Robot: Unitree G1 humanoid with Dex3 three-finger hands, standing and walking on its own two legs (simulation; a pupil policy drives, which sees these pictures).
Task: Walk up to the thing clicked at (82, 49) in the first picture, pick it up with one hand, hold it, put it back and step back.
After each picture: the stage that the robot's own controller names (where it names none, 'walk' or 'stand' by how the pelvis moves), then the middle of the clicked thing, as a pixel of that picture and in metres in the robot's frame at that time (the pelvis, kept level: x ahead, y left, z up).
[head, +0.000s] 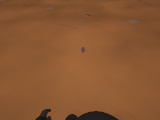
stand; (83, 49) +1.50 +0.23 -0.72
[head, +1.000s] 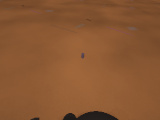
walk; (82, 55) +1.38 +0.17 -0.71
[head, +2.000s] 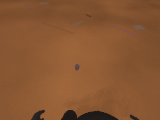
walk; (77, 67) +0.89 +0.20 -0.71
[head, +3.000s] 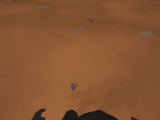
walk; (73, 86) +0.52 +0.20 -0.71
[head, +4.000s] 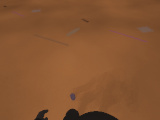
stand; (72, 96) +0.36 +0.22 -0.70
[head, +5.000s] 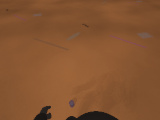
stand; (71, 103) +0.31 +0.21 -0.72
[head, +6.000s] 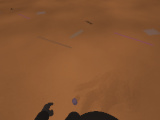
stand; (74, 101) +0.31 +0.20 -0.71
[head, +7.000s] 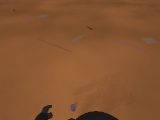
stand; (73, 107) +0.28 +0.18 -0.72
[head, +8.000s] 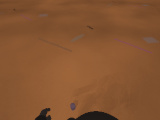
stand; (72, 106) +0.29 +0.19 -0.72
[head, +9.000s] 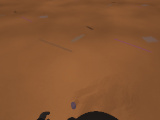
stand; (73, 105) +0.31 +0.19 -0.73
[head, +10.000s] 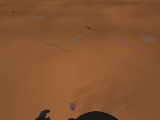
stand; (72, 106) +0.30 +0.20 -0.73
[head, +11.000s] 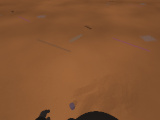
stand; (72, 106) +0.29 +0.21 -0.73
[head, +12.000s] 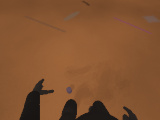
go down; (69, 90) +0.33 +0.20 -0.64
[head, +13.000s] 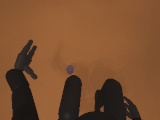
go down; (70, 70) +0.41 +0.18 -0.33
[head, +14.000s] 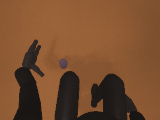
close in; (63, 64) +0.41 +0.19 -0.28
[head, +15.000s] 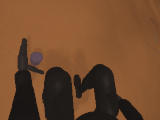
close; (36, 59) +0.41 +0.22 -0.23
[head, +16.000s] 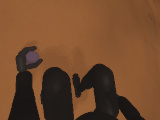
close; (32, 58) +0.40 +0.23 -0.23
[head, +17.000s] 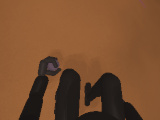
lift; (52, 66) +0.33 +0.24 -0.16
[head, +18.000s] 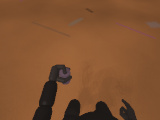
lift; (65, 76) +0.32 +0.18 +0.01
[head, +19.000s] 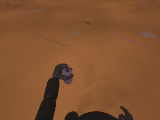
hold; (67, 76) +0.33 +0.17 +0.01
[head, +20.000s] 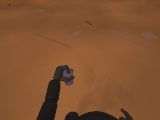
hold; (68, 77) +0.32 +0.17 +0.00
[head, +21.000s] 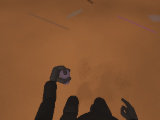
crouch; (65, 77) +0.32 +0.18 -0.06
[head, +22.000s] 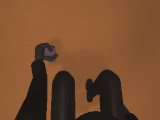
lower; (50, 55) +0.44 +0.21 -0.17
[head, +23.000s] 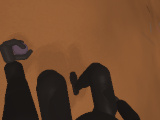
lower; (20, 51) +0.45 +0.26 -0.24
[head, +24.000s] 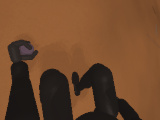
lower; (26, 51) +0.44 +0.25 -0.24
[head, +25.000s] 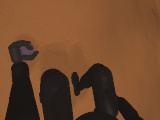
lower; (27, 51) +0.43 +0.25 -0.24
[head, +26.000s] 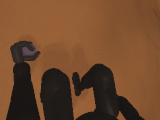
lower; (28, 52) +0.43 +0.25 -0.24
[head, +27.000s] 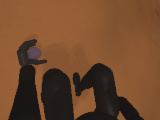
open; (33, 54) +0.42 +0.22 -0.24
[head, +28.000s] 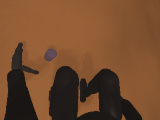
stand; (50, 55) +0.42 +0.21 -0.24
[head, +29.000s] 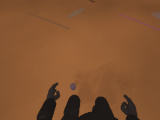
stand; (73, 86) +0.37 +0.17 -0.57
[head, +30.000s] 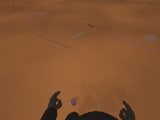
stand; (73, 102) +0.34 +0.17 -0.67
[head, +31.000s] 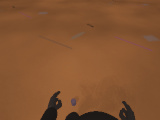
stand; (73, 102) +0.34 +0.17 -0.67
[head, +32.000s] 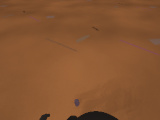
stand; (76, 102) +0.36 +0.16 -0.72
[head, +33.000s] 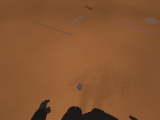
walk; (79, 87) +0.42 +0.10 -0.70
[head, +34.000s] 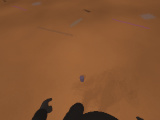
walk; (81, 78) +0.59 +0.16 -0.71
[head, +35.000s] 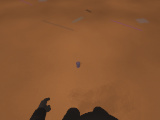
walk; (78, 64) +0.89 +0.22 -0.70
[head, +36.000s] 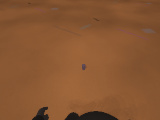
stand; (83, 67) +0.97 +0.15 -0.71
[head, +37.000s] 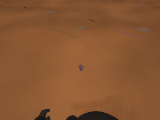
stand; (80, 67) +0.97 +0.18 -0.72
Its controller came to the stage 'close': yes
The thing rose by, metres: 0.72
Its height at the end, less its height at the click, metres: +0.00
